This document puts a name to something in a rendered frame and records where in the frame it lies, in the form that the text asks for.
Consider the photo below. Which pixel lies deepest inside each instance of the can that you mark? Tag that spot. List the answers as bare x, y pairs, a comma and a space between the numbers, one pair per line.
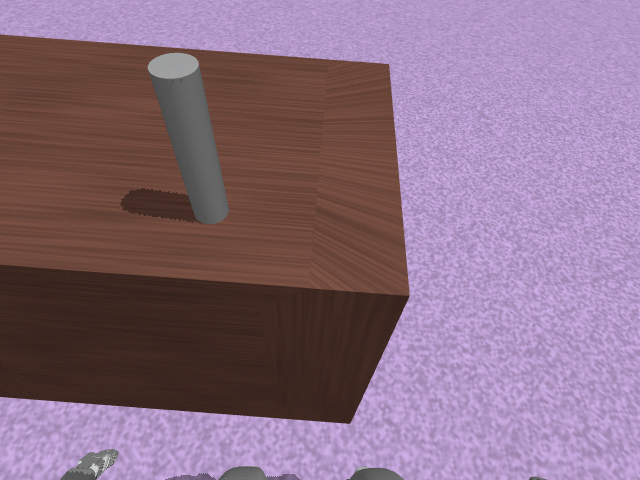
177, 81

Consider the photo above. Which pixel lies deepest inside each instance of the left robot hand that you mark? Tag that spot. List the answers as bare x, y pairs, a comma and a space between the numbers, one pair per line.
92, 465

